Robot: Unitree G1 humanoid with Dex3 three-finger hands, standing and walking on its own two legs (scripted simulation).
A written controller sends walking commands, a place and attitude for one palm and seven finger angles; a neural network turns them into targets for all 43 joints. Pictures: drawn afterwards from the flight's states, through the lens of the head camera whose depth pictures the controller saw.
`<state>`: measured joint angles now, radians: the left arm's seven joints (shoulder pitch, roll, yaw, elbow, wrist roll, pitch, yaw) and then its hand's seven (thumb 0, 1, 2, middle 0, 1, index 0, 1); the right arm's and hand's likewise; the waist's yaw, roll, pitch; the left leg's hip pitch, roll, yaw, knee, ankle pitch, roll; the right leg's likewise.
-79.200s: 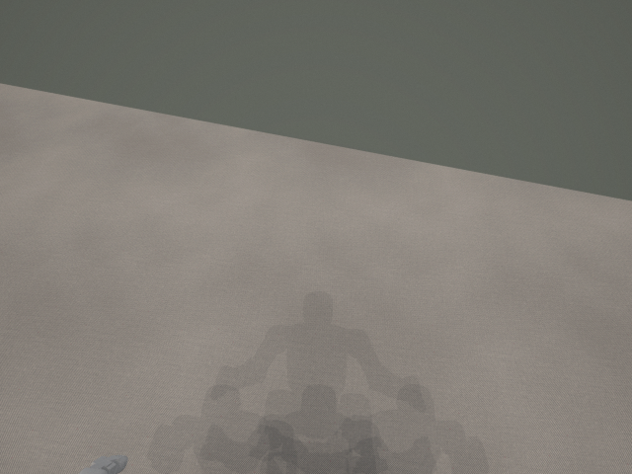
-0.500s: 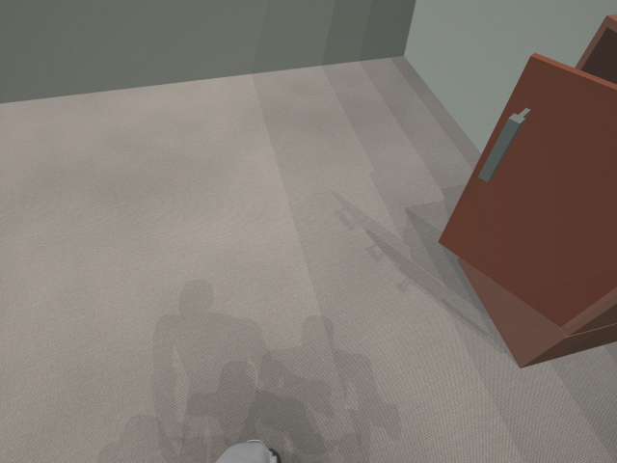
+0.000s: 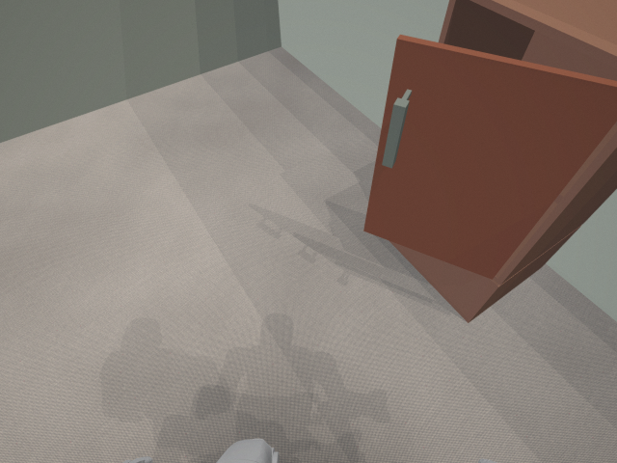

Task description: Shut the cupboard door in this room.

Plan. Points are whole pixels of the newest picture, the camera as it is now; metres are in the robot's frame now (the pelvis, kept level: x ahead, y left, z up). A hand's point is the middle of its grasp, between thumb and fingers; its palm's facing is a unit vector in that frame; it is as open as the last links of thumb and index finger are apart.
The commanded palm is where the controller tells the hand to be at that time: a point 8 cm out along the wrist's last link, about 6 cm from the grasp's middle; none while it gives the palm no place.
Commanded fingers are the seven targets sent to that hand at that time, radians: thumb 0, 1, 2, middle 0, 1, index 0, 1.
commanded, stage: turn to face it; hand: left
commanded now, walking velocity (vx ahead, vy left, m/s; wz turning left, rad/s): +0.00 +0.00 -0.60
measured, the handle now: (397, 129) +0.75 -0.13 -0.04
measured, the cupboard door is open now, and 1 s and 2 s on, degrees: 30 30 30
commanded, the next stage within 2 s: take the last steps up to it in 0.54 s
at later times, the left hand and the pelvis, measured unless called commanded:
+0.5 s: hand (203, 406) +0.21 +0.19 -0.16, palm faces -0.29 -0.93 -0.24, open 7.4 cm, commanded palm none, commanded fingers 0.00 0.90 0.90 -0.20 -0.30 -0.20 -0.30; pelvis +0.03 +0.03 -0.01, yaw -15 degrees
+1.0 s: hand (209, 405) +0.21 +0.18 -0.16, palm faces -0.38 -0.91 -0.16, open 7.4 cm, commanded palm none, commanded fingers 0.00 0.90 0.90 -0.20 -0.30 -0.20 -0.30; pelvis +0.08 +0.02 +0.01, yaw -23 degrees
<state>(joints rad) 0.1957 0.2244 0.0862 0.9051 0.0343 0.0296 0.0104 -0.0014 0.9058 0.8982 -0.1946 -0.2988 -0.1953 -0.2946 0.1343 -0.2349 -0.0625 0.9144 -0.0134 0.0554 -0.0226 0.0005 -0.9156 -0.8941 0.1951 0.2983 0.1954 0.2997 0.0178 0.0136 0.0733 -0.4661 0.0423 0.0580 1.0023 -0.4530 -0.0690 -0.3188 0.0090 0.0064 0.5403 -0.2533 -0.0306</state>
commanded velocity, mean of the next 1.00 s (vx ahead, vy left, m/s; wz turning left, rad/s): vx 0.11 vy -0.04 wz -0.29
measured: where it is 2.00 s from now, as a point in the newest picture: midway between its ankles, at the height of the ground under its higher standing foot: (374, 454)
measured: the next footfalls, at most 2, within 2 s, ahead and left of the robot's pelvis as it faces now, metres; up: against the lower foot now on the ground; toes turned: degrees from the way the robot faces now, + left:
left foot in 0.14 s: +0.07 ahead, +0.15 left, +0.00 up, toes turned -2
right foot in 0.48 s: +0.02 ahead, -0.09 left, +0.00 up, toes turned -18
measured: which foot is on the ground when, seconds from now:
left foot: up 0.00-0.12, down 0.14-0.50, up 0.52-0.76, down 0.78-1.00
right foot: down 0.00-0.14, up 0.16-0.46, down 0.48-0.78, up 0.80-1.00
